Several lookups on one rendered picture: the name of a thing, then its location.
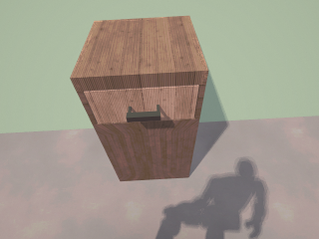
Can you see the handle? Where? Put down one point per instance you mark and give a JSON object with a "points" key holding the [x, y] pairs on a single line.
{"points": [[143, 116]]}

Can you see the cabinet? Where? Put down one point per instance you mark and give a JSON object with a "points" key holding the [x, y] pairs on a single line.
{"points": [[144, 53]]}

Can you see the drawer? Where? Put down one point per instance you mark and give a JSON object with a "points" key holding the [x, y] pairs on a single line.
{"points": [[175, 102]]}

